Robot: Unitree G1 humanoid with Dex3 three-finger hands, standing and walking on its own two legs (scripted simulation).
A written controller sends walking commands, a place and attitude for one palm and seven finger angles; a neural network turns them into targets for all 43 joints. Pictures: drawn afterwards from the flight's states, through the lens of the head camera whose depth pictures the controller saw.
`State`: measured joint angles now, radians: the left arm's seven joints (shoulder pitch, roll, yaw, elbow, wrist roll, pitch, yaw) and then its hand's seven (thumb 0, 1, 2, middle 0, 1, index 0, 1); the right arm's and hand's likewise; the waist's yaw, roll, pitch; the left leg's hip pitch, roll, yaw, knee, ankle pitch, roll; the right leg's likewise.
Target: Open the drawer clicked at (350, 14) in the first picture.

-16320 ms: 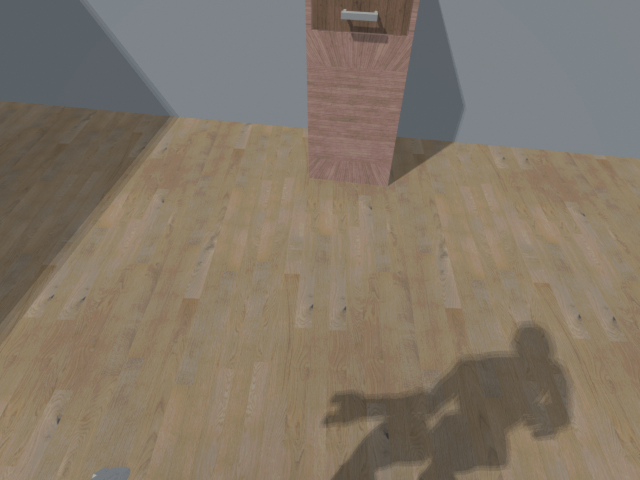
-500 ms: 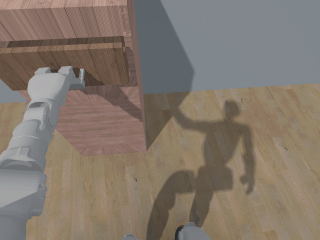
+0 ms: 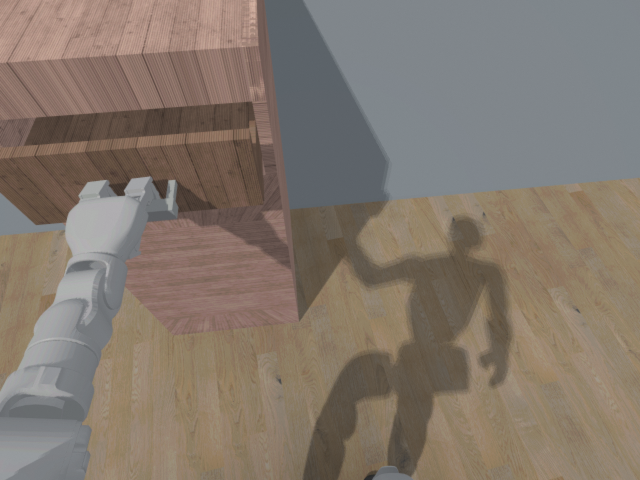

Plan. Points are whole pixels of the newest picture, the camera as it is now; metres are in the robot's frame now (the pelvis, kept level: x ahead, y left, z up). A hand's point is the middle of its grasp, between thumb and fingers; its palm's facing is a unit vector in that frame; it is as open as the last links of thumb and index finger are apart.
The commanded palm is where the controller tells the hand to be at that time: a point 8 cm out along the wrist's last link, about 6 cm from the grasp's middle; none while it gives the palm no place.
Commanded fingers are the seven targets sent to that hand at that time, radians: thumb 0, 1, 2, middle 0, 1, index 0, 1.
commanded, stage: pull the drawer open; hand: left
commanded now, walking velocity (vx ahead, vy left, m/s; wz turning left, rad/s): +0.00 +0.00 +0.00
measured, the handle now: (130, 201) +0.48 +0.26 +0.04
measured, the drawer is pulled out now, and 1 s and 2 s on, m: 0.07 0.19 0.30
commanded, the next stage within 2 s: open the thumb to release the handle in 1.84 s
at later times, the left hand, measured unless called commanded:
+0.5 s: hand (121, 263) +0.39 +0.26 +0.02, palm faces -0.07 -0.01 -1.00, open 5.5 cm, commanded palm +0.36 +0.25 +0.07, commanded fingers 0.00 0.90 0.90 -0.40 -1.35 -0.40 -1.35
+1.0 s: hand (115, 328) +0.30 +0.25 +0.02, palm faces +0.00 -0.06 -1.00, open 5.5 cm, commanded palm +0.25 +0.25 +0.07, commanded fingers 0.00 0.90 0.90 -0.40 -1.35 -0.40 -1.35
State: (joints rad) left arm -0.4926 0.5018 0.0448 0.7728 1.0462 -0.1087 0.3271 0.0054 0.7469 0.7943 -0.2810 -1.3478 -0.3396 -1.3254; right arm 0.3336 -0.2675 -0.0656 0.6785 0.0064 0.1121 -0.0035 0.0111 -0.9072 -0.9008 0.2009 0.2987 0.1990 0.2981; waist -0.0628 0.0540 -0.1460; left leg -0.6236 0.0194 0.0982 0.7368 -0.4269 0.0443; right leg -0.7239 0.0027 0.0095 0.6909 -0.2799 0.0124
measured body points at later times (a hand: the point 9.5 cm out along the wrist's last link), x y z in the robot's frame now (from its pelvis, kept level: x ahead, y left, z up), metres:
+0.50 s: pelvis +0.00 -0.01 +0.00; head +0.07 -0.02 +0.45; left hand +0.39 +0.26 +0.07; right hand +0.13 -0.26 -0.13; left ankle -0.05 +0.08 -0.71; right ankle +0.02 -0.13 -0.71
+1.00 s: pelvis +0.01 -0.01 +0.01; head +0.06 -0.03 +0.46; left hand +0.30 +0.25 +0.07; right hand +0.16 -0.27 -0.11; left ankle -0.05 +0.08 -0.71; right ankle +0.02 -0.13 -0.71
